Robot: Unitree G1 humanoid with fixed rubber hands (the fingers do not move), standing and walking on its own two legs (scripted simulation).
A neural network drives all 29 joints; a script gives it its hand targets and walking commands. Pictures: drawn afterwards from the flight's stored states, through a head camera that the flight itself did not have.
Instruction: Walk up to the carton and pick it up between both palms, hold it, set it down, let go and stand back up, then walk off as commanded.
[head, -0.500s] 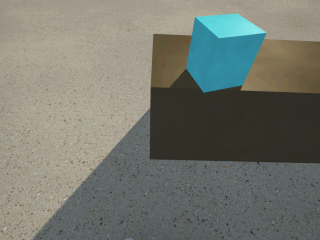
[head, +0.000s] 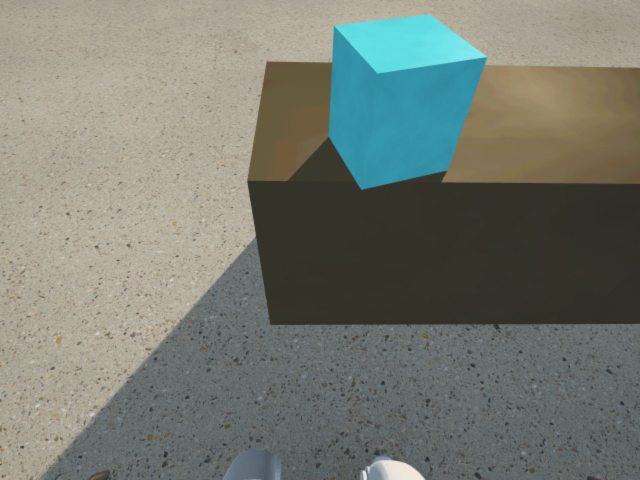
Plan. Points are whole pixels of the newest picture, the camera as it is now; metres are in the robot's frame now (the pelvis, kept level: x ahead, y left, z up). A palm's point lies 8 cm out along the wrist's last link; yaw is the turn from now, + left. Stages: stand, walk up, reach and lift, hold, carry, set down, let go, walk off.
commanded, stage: walk up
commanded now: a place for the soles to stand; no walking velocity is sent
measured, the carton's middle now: (394, 103) +0.82 -0.13 +0.05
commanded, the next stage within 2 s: none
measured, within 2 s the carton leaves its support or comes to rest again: neither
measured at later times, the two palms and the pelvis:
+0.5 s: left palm out of the picture +0.16 +0.32 -0.08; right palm out of the picture +0.15 -0.32 -0.07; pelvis +0.04 +0.01 +0.01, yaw +0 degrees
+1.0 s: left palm (72, 473) +0.16 +0.32 -0.07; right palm out of the picture +0.15 -0.33 -0.06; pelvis +0.04 +0.00 +0.01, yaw +1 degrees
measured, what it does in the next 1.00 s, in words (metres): steps on the spot: left foot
